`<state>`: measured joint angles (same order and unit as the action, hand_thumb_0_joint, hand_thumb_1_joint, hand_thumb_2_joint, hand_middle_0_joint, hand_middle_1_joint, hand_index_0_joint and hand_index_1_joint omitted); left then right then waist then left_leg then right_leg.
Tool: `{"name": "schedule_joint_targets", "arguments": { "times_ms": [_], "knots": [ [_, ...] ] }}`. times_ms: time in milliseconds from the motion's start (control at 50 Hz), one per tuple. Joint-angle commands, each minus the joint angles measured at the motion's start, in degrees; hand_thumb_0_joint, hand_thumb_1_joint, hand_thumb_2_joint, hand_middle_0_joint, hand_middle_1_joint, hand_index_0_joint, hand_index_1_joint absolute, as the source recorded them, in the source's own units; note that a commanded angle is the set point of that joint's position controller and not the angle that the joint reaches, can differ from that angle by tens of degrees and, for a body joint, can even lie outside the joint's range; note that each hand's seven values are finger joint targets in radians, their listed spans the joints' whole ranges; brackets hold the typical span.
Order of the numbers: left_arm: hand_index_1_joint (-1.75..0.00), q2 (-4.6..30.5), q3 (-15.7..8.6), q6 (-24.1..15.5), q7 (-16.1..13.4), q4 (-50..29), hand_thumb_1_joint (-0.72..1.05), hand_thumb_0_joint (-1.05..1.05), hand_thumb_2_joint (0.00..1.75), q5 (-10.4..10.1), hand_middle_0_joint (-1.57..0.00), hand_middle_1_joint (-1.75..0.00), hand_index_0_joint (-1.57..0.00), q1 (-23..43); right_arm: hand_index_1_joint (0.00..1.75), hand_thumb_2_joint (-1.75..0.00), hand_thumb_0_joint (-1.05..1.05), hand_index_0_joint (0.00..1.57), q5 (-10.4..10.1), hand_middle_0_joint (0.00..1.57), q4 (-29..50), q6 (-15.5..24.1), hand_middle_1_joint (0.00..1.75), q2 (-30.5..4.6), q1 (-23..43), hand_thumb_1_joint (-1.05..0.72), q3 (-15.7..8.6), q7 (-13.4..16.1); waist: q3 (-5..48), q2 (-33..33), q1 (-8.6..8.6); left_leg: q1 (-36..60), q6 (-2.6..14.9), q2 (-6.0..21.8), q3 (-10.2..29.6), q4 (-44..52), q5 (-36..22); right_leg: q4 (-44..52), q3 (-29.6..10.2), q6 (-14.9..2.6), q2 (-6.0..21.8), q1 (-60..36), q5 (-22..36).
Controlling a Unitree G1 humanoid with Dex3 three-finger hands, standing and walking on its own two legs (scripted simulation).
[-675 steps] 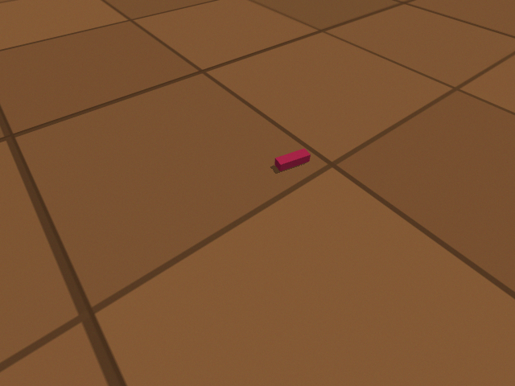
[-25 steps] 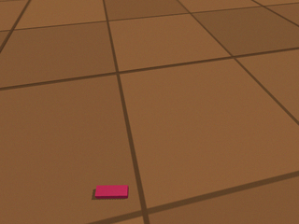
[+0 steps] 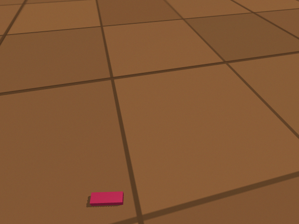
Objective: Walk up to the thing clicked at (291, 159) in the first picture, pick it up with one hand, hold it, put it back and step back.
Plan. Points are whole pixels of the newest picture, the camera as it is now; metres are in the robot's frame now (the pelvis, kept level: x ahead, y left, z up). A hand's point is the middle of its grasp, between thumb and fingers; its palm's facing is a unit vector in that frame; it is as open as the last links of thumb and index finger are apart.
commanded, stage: walk up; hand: left
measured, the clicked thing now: (107, 198) +0.42 +0.26 -0.75
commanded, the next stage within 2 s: stand in 0.60 s
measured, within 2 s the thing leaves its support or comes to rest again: neither
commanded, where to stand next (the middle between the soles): +0.04 +0.01 m, yaw +2 degrees
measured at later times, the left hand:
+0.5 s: hand out of the picture +0.08 +0.26 -0.16, palm faces +0.01 -0.94 -0.33, open 7.3 cm
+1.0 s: hand out of the picture +0.09 +0.26 -0.15, palm faces -0.02 -0.94 -0.35, open 7.3 cm
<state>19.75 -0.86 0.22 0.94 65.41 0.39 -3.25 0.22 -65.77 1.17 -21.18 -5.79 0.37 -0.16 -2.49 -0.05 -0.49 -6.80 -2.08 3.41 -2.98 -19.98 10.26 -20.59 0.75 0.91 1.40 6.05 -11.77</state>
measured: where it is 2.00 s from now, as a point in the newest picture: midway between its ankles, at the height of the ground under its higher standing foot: outside the picture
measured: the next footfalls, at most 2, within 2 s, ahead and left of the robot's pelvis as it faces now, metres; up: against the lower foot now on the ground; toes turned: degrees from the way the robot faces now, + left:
none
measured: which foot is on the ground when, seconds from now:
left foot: down 0.00-1.00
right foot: down 0.00-1.00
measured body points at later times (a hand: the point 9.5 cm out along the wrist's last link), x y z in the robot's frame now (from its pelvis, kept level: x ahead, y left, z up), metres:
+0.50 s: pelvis +0.01 +0.01 +0.00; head +0.01 +0.00 +0.45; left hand +0.08 +0.31 -0.13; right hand +0.09 -0.29 -0.13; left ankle +0.01 +0.14 -0.75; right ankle +0.00 -0.13 -0.75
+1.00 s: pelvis +0.00 +0.01 +0.00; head +0.01 +0.01 +0.45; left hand +0.09 +0.31 -0.13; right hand +0.09 -0.29 -0.13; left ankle +0.01 +0.14 -0.75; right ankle +0.00 -0.13 -0.75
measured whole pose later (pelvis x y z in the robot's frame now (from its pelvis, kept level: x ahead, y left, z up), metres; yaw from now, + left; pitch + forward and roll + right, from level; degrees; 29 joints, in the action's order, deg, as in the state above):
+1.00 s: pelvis +0.00 +0.01 +0.00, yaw +0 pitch -3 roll +0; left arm 20.3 -0.2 -0.4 0.3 64.6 0.8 -5.4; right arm 0.5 -65.4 0.4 -20.1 -5.1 0.0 -0.4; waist -2.7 0.0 -0.2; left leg -5.4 -1.4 2.5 -3.2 -17.5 9.3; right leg -17.9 0.6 1.7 2.3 4.5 -10.6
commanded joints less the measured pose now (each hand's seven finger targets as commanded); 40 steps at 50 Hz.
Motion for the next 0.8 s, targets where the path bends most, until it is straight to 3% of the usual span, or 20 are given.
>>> {"name": "schedule_joint_targets", "arguments": {
  "times_ms": [0,120,560,580,620,780],
  "knots": [
    [-0.3,12.3,-2.28,-1.34,-0.78,-2.88,0.9,0.0,0.9,-0.23,-0.2,-0.3,-0.2,2.64,0.3,-0.9,0.0,0.2,0.12,0.2,3.3,1.24,0.3,-11.58,3.85,-0.9,-2.35,0.5,3.05,0.16,0.7,1.49,2.65,4.82,4.35,3.63,-5.68,5.02,-4.64,-1.96,5.53,1.78,6.67],
    [-0.3,12.16,-2.35,-1.3,-0.68,-2.44,0.9,0.0,0.9,0.09,-0.2,-0.3,-0.2,2.71,0.3,-0.9,0.0,0.2,0.2,0.2,2.71,1.25,0.3,-11.87,3.12,-0.9,-2.54,0.59,4.12,-0.17,0.18,1.31,2.8,4.9,4.68,4.1,-4.27,5.36,-4.66,-2.14,5.49,1.04,5.53],
    [-0.3,11.68,-2.44,-1.33,-1.07,-2.65,0.9,0.0,0.9,0.05,-0.2,-0.3,-0.2,0.58,0.3,-0.9,0.0,0.2,0.14,0.2,3.61,0.81,0.3,-10.92,3.24,-0.9,-2.85,0.61,3.97,-0.04,0.33,3.31,2.52,4.94,4.3,3.5,-9.9,4.87,-3.93,-1.46,5.56,1.1,10.45],
    [-0.3,12.38,-2.0,-1.84,-1.29,-3.38,0.9,0.0,0.9,0.32,-0.2,-0.3,-0.2,0.68,0.3,-0.9,0.0,0.2,0.5,0.2,3.72,0.66,0.3,-11.02,4.09,-0.9,-2.83,0.69,2.81,0.19,0.24,2.89,2.34,5.48,4.48,3.16,-13.03,4.78,-4.05,-1.32,6.44,0.77,14.15],
    [-0.3,12.49,-2.08,-2.08,-1.44,-3.48,0.9,0.0,0.9,0.12,-0.2,-0.3,-0.2,0.19,0.3,-0.9,0.0,0.2,0.45,0.2,3.69,0.6,0.3,-11.35,3.32,-0.9,-3.03,0.72,5.4,0.38,0.18,4.38,2.46,5.59,4.03,2.55,-15.51,4.19,-4.13,-1.34,6.79,-0.83,17.75],
    [-0.3,12.46,-1.58,-1.98,-1.44,-4.02,0.9,0.0,0.9,0.22,-0.2,-0.3,-0.2,0.19,0.3,-0.9,0.0,0.2,0.32,0.2,3.72,0.33,0.3,-11.19,4.21,-0.9,-2.93,0.46,4.68,-0.09,0.36,4.39,2.38,5.34,4.17,4.01,-11.2,5.31,-3.9,-1.35,6.54,-0.16,12.3]
  ]
}}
